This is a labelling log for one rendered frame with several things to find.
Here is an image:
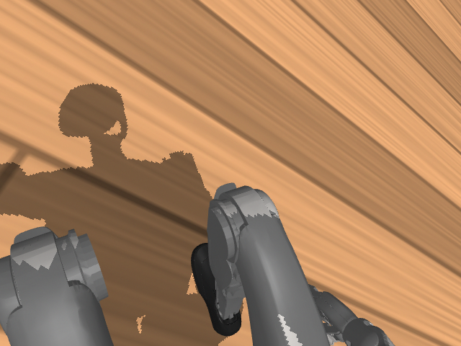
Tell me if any right robot foot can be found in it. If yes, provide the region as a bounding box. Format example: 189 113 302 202
191 243 241 337

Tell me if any right robot hand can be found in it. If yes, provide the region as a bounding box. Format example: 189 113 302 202
308 284 358 345

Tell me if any right robot arm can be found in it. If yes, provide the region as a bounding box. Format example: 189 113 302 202
342 318 395 346

